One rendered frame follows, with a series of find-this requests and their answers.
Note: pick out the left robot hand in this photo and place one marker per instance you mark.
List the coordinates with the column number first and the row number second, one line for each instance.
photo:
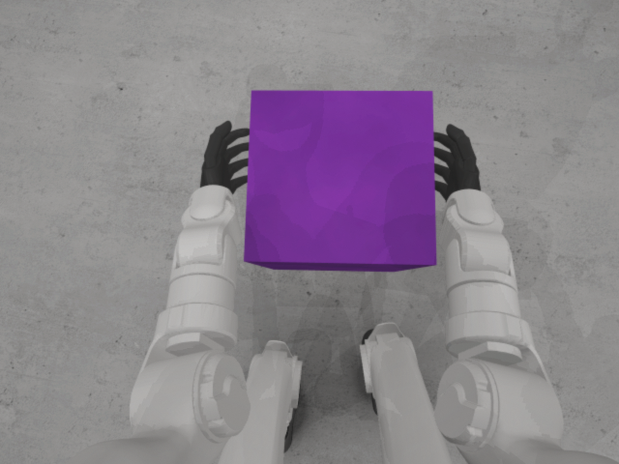
column 216, row 169

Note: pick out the right robot hand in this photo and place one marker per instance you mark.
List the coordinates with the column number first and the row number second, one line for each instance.
column 462, row 172

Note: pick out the carton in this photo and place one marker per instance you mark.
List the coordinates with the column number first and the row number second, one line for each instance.
column 341, row 181

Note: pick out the robot left upper arm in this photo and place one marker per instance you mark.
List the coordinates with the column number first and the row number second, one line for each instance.
column 183, row 411

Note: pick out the robot left forearm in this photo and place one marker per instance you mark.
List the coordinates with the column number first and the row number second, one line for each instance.
column 199, row 314

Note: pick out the robot right forearm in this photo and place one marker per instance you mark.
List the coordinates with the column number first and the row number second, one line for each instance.
column 485, row 321

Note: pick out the robot right upper arm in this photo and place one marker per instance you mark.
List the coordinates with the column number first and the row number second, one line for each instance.
column 496, row 414

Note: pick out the right robot shin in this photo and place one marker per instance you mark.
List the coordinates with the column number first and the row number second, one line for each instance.
column 389, row 328

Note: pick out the robot left thigh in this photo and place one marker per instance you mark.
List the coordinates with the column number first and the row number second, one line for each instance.
column 273, row 387

